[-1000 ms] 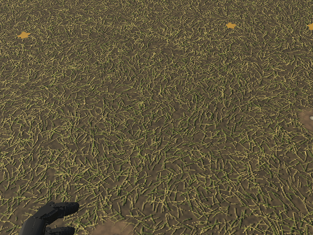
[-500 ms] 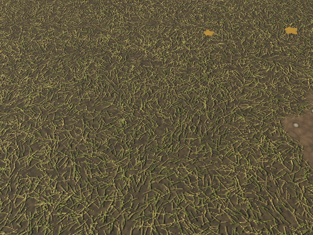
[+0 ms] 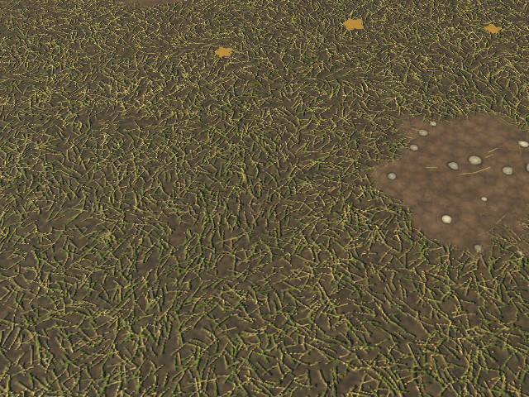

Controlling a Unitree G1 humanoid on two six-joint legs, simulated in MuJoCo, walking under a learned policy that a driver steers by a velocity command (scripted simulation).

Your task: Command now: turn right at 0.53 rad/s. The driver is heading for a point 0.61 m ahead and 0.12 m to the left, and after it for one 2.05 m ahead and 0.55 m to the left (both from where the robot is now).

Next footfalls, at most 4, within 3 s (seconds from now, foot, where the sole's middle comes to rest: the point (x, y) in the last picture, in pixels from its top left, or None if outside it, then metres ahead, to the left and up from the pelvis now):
0.08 left None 0.06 0.13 -0.78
0.40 right None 0.02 -0.11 -0.78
0.84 left None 0.34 0.17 -0.78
1.36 right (258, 307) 0.69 0.09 -0.78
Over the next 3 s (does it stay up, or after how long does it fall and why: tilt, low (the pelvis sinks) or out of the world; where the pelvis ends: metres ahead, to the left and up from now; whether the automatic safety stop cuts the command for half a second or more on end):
stays up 0.58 0.23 0.00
